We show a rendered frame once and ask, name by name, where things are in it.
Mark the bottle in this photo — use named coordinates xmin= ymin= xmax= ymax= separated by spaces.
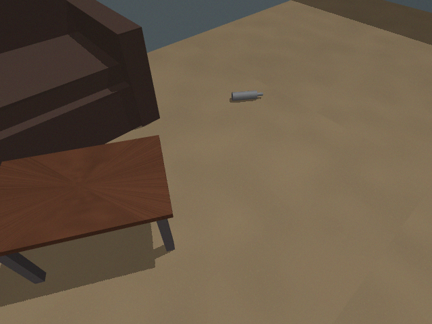
xmin=232 ymin=90 xmax=263 ymax=101

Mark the sofa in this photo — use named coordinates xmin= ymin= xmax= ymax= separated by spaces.
xmin=0 ymin=0 xmax=160 ymax=166

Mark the coffee table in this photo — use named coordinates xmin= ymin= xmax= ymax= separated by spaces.
xmin=0 ymin=135 xmax=175 ymax=284

